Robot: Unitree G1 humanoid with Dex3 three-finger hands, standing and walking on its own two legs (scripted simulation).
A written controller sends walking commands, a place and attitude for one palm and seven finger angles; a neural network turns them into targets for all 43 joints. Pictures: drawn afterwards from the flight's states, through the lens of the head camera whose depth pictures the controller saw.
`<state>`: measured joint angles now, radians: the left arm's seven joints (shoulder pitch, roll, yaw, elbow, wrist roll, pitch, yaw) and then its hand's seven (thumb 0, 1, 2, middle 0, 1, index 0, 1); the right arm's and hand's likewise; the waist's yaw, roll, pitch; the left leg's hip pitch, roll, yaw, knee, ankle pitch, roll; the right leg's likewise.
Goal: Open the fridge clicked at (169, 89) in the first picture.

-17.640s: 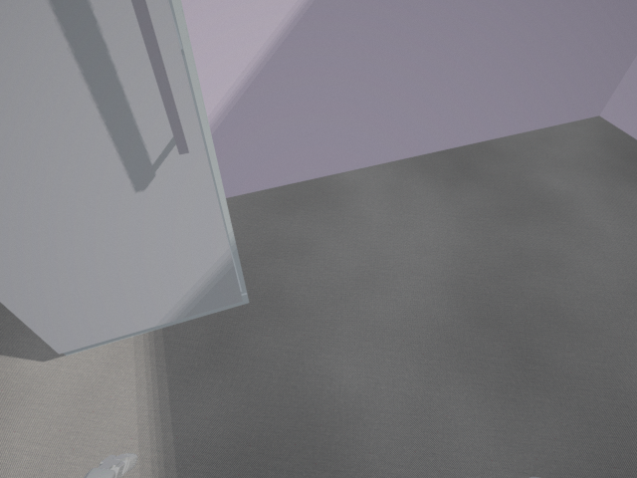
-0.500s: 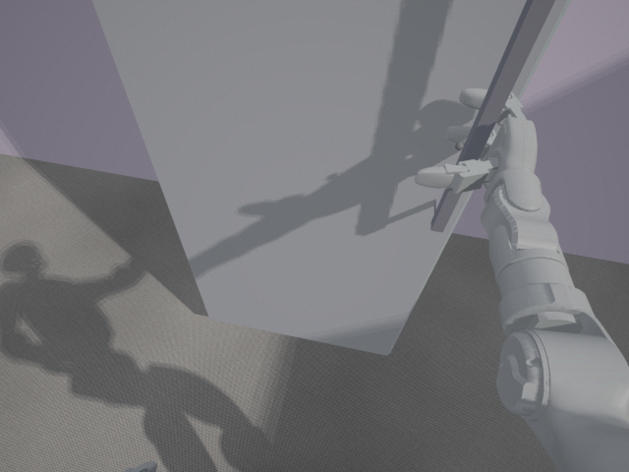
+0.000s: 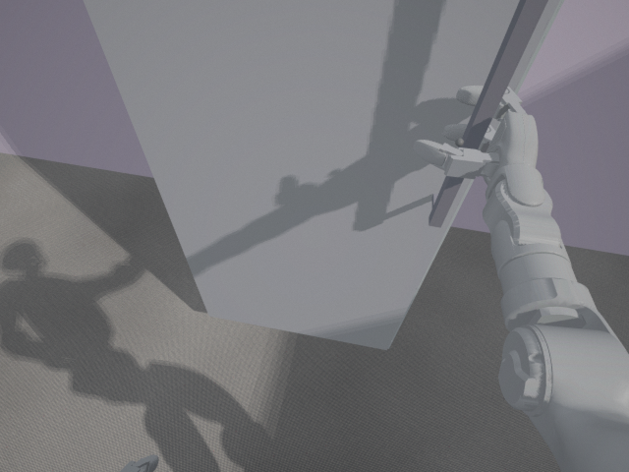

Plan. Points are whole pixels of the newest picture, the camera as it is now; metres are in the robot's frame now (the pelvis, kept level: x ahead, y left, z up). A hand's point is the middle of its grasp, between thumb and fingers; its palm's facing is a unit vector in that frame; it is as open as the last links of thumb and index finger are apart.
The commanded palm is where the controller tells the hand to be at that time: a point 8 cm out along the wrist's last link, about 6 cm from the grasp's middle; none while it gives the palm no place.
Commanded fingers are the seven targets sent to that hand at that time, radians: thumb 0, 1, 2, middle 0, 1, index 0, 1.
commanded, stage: grip the handle and tug to test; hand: right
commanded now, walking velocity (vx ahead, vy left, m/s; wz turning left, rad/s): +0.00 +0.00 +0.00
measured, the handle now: (487, 90) +0.53 -0.14 +0.22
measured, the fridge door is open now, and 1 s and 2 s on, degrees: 0 0 14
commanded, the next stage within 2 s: pull the door a little, standing still in 1.06 s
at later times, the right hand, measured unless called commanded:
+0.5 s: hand (458, 139) +0.48 -0.11 +0.18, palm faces +0.07 +1.00 +0.01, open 5.2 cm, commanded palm +0.45 -0.16 +0.18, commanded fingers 0.00 -0.90 -0.90 0.45 1.40 0.45 1.40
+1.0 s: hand (457, 142) +0.48 -0.11 +0.18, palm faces +0.08 +1.00 +0.02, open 5.5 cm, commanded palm +0.42 -0.15 +0.18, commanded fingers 0.00 -0.90 -0.90 0.45 1.40 0.45 1.40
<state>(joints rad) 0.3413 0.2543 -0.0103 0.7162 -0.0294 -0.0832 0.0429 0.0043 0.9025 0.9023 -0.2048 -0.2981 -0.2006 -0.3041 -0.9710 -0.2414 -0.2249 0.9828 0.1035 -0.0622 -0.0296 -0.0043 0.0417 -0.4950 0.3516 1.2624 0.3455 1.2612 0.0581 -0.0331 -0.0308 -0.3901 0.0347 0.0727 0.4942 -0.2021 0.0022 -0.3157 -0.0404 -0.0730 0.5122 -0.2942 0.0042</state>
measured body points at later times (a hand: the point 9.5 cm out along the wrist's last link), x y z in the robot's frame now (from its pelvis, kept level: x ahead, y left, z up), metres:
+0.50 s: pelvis +0.00 +0.00 +0.00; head +0.03 +0.01 +0.45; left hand +0.07 +0.26 -0.12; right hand +0.47 -0.16 +0.18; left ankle +0.03 +0.12 -0.74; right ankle -0.02 -0.12 -0.74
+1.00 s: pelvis +0.03 +0.00 +0.00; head +0.04 +0.02 +0.45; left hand +0.11 +0.25 -0.12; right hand +0.47 -0.16 +0.18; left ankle +0.03 +0.12 -0.74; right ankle -0.02 -0.12 -0.74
